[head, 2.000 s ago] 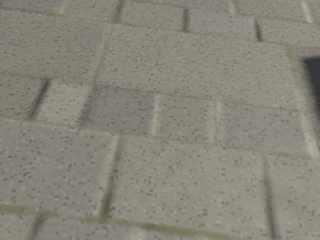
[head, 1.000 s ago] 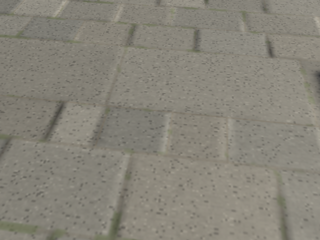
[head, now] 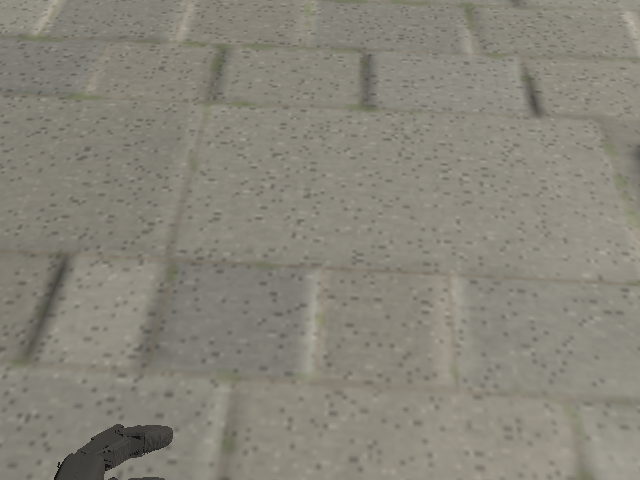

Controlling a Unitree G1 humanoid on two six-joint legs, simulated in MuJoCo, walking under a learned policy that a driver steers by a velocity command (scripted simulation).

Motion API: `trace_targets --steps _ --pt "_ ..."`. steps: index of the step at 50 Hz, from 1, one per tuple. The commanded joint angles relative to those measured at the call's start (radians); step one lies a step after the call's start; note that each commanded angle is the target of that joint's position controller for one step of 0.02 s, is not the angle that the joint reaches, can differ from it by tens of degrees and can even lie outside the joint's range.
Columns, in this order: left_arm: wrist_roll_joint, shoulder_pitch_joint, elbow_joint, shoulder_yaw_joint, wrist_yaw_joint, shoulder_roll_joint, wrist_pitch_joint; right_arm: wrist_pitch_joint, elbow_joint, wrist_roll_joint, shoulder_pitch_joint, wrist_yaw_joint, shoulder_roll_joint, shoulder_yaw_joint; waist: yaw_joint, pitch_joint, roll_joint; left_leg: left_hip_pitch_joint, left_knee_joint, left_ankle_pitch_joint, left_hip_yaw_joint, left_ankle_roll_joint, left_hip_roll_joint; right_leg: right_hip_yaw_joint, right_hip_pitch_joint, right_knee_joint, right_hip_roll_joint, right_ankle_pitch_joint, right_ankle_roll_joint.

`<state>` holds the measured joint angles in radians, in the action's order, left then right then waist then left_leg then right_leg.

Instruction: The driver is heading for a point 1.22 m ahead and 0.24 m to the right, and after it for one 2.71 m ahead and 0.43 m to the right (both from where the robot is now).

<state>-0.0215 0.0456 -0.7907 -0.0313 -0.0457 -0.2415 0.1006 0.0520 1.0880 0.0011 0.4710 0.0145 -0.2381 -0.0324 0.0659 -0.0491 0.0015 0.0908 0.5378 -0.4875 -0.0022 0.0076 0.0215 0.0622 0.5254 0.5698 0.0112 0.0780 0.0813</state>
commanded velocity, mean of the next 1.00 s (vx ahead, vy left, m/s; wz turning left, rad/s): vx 0.50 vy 0.00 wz -0.18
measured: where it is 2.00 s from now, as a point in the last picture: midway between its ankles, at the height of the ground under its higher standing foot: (381, 210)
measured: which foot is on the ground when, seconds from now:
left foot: up 0.00-0.50, down 0.52-1.00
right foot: down 0.00-0.54, up 0.56-1.00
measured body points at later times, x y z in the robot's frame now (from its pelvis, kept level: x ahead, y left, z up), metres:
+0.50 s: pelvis +0.29 +0.02 +0.01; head +0.32 +0.03 +0.46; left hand +0.24 +0.30 -0.13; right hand +0.51 -0.21 -0.08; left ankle +0.44 +0.14 -0.71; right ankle +0.13 -0.10 -0.71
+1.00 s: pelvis +0.57 +0.02 +0.02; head +0.59 +0.01 +0.46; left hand +0.80 +0.22 -0.09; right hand +0.52 -0.25 -0.13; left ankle +0.44 +0.14 -0.71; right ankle +0.71 -0.13 -0.69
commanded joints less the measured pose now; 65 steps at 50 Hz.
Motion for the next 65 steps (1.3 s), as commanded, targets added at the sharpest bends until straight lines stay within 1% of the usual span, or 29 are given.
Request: trace_targets --steps 1,2,4,6,9,13,16,20,23,25,26,27,28,29,31,33,37,42,48,51,53,54,55,56,57,58,59,60,65 --pt "0.013 -0.478 -0.095 -0.066 0.009 -0.212 -0.011 0.057 -0.065 -0.016 0.071 -0.02 -0.051 0.007 -0.198 0.44 -0.199 -0.729 0.819 -0.054 0.156 0.032 -0.067 -0.849 -0.963 -0.289 -0.387 0.384 0.262" --pt "0.01 -0.371 -0.083 -0.052 0.011 -0.174 -0.005 0.076 -0.113 -0.047 -0.047 -0.023 -0.13 -0.016 -0.17 0.244 -0.164 -0.814 0.862 0.004 0.13 0.051 -0.009 -0.689 -0.799 -0.309 -0.358 0.348 0.205" --pt "0.021 -0.219 -0.057 -0.036 0.004 -0.12 0.008 0.08 -0.137 -0.037 -0.142 -0.006 -0.134 -0.025 -0.102 0.091 -0.017 -0.733 0.76 0.172 0.087 0.054 0.085 -0.434 -0.477 -0.362 -0.287 0.108 0.163" --pt "0.031 -0.192 -0.069 -0.026 -0.004 -0.085 0.017 0.052 -0.132 -0.024 -0.097 0.001 -0.087 -0.027 -0.044 0.074 -0.061 -0.622 0.68 0.224 0.093 0.05 0.127 -0.314 -0.343 -0.414 -0.228 0.04 0.149" --pt "0.026 -0.243 -0.104 -0.03 0.007 -0.114 0.022 0.027 -0.162 -0.015 -0.145 0.006 -0.076 -0.03 -0.033 0.021 -0.063 -0.666 0.571 0.272 0.07 0.024 0.145 -0.235 -0.28 -0.469 -0.215 -0.01 0.17" --pt "0.022 -0.319 -0.128 -0.037 0.036 -0.151 0.01 0.035 -0.228 -0.003 -0.316 0.0 -0.081 -0.03 -0.075 -0.012 -0.042 -0.764 0.296 0.497 0.053 -0.007 0.14 -0.176 -0.336 -0.486 -0.199 -0.054 0.15" --pt "0.011 -0.377 -0.147 -0.04 0.045 -0.168 0.004 0.044 -0.26 -0.01 -0.432 -0.013 -0.064 -0.019 -0.115 -0.023 -0.04 -0.71 0.113 0.612 0.011 -0.009 0.097 -0.126 -0.361 -0.485 -0.181 -0.059 0.125" --pt "0.002 -0.452 -0.186 -0.044 0.048 -0.174 -0.015 0.051 -0.307 -0.02 -0.537 -0.036 -0.075 -0.013 -0.144 -0.046 -0.04 -0.74 0.005 0.573 0.017 0.008 0.075 -0.133 -0.51 -0.431 -0.236 -0.078 0.119" --pt "0.002 -0.445 -0.191 -0.054 0.053 -0.192 -0.033 0.058 -0.322 -0.023 -0.52 -0.051 -0.11 -0.023 -0.107 -0.019 -0.06 -0.688 -0.038 0.455 0.01 0.046 0.052 -0.147 -0.607 -0.346 -0.278 -0.209 0.095" --pt "0.006 -0.407 -0.179 -0.052 0.054 -0.189 -0.045 0.061 -0.27 -0.021 -0.325 -0.048 -0.168 -0.055 0.002 0.101 -0.071 -0.409 -0.066 0.422 -0.043 0.09 -0.01 -0.097 -0.586 -0.112 -0.224 -0.5 0.06" --pt "0.018 -0.415 -0.16 -0.033 0.053 -0.149 -0.045 0.061 -0.224 -0.01 -0.135 -0.039 -0.231 -0.08 0.071 0.242 -0.027 -0.099 -0.027 0.435 0.054 0.143 0.081 -0.068 -0.418 0.148 -0.169 -0.392 0.029" --pt "0.023 -0.532 -0.145 0.005 0.041 -0.024 -0.026 0.053 -0.2 0.005 -0.011 -0.033 -0.338 -0.108 0.042 0.4 0.21 0.313 -0.076 0.289 0.506 0.301 0.35 -0.018 0.01 0.557 0.008 0.067 -0.05" --pt "0.001 -0.514 -0.164 -0.001 0.039 -0.062 -0.001 0.051 -0.2 0.0 -0.004 -0.035 -0.247 -0.081 0.062 0.454 0.226 0.336 -0.22 0.188 0.732 0.323 0.403 -0.181 0.146 0.712 0.04 0.496 -0.041" --pt "-0.033 -0.418 -0.137 -0.03 0.038 -0.163 0.011 0.055 -0.212 -0.004 -0.089 -0.032 -0.191 -0.062 0.051 0.282 0.165 0.198 -0.238 0.174 0.572 0.258 0.37 -0.207 0.228 0.768 -0.017 0.446 -0.021" --pt "-0.025 -0.333 -0.122 -0.038 0.051 -0.155 0.006 0.062 -0.237 -0.001 -0.243 -0.033 -0.118 -0.04 -0.011 0.116 0.072 -0.085 -0.309 0.283 0.316 0.194 0.291 -0.167 0.177 0.665 -0.113 0.271 -0.021" --pt "-0.015 -0.374 -0.136 -0.044 0.054 -0.111 -0.027 0.071 -0.229 0.013 -0.291 -0.037 -0.088 -0.033 -0.066 0.067 0.107 -0.231 -0.376 0.353 0.174 0.161 0.235 -0.172 0.065 0.598 -0.151 0.185 -0.029" --pt "-0.01 -0.336 -0.109 -0.048 0.054 -0.077 -0.056 0.08 -0.2 0.022 -0.262 -0.023 -0.123 -0.046 -0.081 0.019 0.066 -0.259 -0.42 0.516 0.016 0.176 0.222 -0.186 0.137 0.514 -0.15 0.051 -0.05" --pt "0.004 -0.183 -0.047 -0.041 0.028 -0.056 -0.045 0.07 -0.191 0.015 -0.23 0.004 -0.152 -0.051 -0.043 -0.017 0.043 -0.209 -0.443 0.555 -0.119 0.149 0.203 -0.115 0.148 0.221 -0.129 -0.167 -0.057" --pt "0.001 -0.025 0.055 -0.029 -0.013 -0.044 -0.045 0.025 -0.16 -0.007 -0.132 0.013 -0.181 -0.065 0.0 -0.057 0.027 0.027 -0.343 0.73 -0.181 0.138 0.276 -0.03 0.229 0.077 -0.104 -0.054 -0.014" --pt "-0.004 -0.099 0.073 -0.053 -0.025 -0.094 -0.051 0.002 -0.184 -0.013 -0.172 0.024 -0.223 -0.078 -0.073 0.027 0.085 0.053 -0.146 1.192 -0.224 0.106 0.276 0.059 0.043 0.078 -0.012 0.091 0.04" --pt "-0.01 -0.363 0.017 -0.108 -0.011 -0.191 -0.054 -0.008 -0.203 -0.017 -0.205 0.028 -0.232 -0.078 -0.22 0.169 0.07 -0.082 0.232 1.197 -0.25 0.055 0.219 0.052 -0.346 -0.017 0.061 0.053 0.108" --pt "-0.007 -0.478 -0.008 -0.137 0.016 -0.29 -0.065 0.005 -0.23 0.01 -0.177 0.024 -0.176 -0.058 -0.229 0.258 -0.105 -0.364 0.56 0.67 -0.247 0.01 0.151 -0.247 -0.642 -0.031 -0.126 0.03 0.174" --pt "-0.006 -0.426 0.025 -0.137 0.015 -0.338 -0.055 0.046 -0.279 0.009 -0.118 0.004 -0.061 -0.023 -0.123 0.377 -0.269 -0.758 0.885 -0.091 -0.064 -0.041 -0.083 -0.85 -0.92 -0.201 -0.344 0.197 0.383" --pt "0.004 -0.45 0.028 -0.111 0.011 -0.254 -0.047 0.09 -0.302 -0.03 -0.243 -0.014 -0.151 -0.04 -0.194 0.376 -0.129 -0.874 0.92 -0.066 0.107 -0.007 -0.034 -0.851 -0.923 -0.288 -0.341 0.214 0.336" --pt "0.008 -0.413 0.029 -0.099 0.013 -0.206 -0.035 0.109 -0.327 -0.055 -0.305 -0.02 -0.163 -0.043 -0.181 0.249 -0.09 -0.918 0.867 0.019 0.098 0.021 0.012 -0.693 -0.816 -0.285 -0.309 0.154 0.293" --pt "0.003 -0.338 0.041 -0.09 0.01 -0.174 -0.027 0.113 -0.316 -0.04 -0.305 -0.013 -0.154 -0.043 -0.123 0.155 0.013 -0.869 0.763 0.093 0.093 0.023 0.06 -0.566 -0.648 -0.289 -0.26 0.041 0.255" --pt "0.005 -0.277 0.057 -0.079 0.013 -0.139 -0.024 0.104 -0.306 -0.013 -0.298 -0.005 -0.17 -0.055 -0.088 0.121 0.018 -0.796 0.676 0.132 0.09 0.013 0.09 -0.479 -0.529 -0.299 -0.223 -0.049 0.232" --pt "0.013 -0.251 0.073 -0.073 0.018 -0.129 -0.023 0.089 -0.306 -0.004 -0.278 -0.006 -0.171 -0.06 -0.06 0.107 -0.001 -0.731 0.639 0.157 0.093 0.002 0.105 -0.444 -0.448 -0.322 -0.2 -0.099 0.227" --pt "0.006 -0.302 0.069 -0.087 0.05 -0.188 -0.023 0.053 -0.355 0.015 -0.366 0.0 -0.119 -0.049 -0.066 0.057 -0.028 -0.715 0.347 0.346 0.046 -0.073 0.082 -0.314 -0.311 -0.36 -0.137 -0.226 0.207"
